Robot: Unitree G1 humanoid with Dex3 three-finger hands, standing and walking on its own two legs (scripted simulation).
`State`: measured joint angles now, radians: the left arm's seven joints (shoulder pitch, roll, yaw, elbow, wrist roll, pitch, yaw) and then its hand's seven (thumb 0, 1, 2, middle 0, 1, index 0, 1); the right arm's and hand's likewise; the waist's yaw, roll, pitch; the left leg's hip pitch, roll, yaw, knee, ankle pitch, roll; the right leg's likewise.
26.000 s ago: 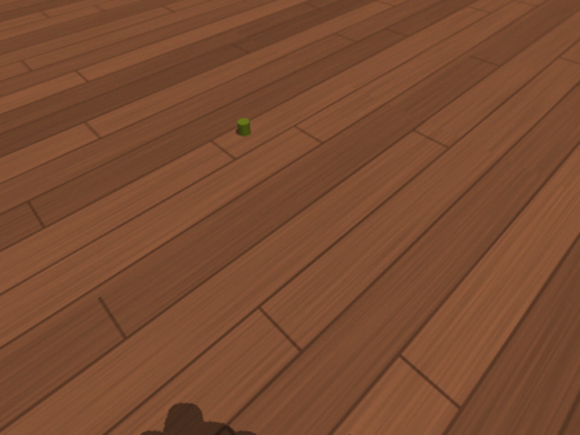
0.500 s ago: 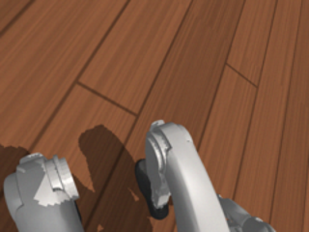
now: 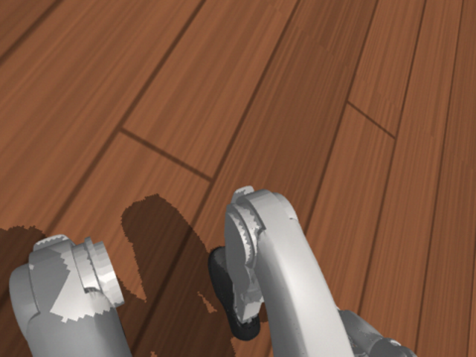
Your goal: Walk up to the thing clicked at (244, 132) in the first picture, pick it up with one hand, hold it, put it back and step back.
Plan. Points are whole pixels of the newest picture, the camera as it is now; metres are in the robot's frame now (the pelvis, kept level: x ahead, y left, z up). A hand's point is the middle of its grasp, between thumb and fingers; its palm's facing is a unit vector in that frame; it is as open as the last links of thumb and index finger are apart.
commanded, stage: settle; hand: left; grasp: from above
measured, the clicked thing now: out of the picture +0.41 +0.37 -0.25
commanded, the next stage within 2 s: lift in 0.74 s
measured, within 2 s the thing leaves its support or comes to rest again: leaves its support in 0.08 s
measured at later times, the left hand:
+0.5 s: hand out of the picture +0.39 +0.37 -0.13, palm faces -0.43 -0.12 -0.89, open 9.4 cm
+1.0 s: hand out of the picture +0.39 +0.37 -0.08, palm faces -0.42 -0.11 -0.90, open 9.4 cm
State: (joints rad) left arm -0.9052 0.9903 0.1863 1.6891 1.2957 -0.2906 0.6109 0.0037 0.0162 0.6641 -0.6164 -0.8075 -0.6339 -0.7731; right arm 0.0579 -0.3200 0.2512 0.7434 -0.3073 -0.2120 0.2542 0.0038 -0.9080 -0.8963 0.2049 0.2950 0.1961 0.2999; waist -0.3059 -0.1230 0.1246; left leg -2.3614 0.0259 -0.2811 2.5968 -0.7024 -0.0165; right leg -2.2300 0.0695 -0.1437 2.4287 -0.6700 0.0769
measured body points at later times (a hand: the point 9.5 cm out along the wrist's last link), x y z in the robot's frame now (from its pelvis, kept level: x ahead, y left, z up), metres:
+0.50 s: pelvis +0.00 -0.01 +0.03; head +0.21 +0.10 +0.41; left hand +0.41 +0.37 -0.08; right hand +0.12 -0.26 -0.07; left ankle +0.07 +0.13 -0.25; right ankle +0.11 -0.13 -0.25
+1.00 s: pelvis -0.01 -0.01 +0.06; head +0.20 +0.08 +0.45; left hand +0.41 +0.37 -0.03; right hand +0.09 -0.27 -0.05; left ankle +0.07 +0.13 -0.25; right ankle +0.11 -0.13 -0.25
